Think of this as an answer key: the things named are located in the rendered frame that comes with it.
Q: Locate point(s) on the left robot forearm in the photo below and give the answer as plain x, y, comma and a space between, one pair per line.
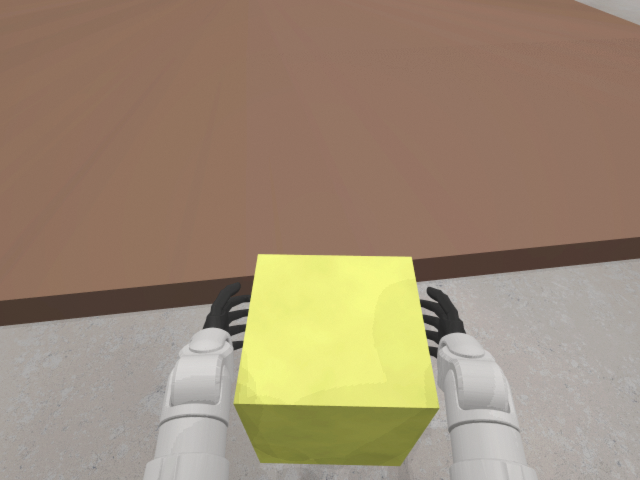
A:
195, 413

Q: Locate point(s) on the left robot hand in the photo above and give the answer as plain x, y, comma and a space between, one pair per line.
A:
220, 317

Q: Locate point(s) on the right robot hand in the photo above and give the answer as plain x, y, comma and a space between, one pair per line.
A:
448, 321

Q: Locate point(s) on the carton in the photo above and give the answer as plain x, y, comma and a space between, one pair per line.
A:
335, 366

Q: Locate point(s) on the right robot forearm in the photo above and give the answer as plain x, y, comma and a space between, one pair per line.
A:
481, 416

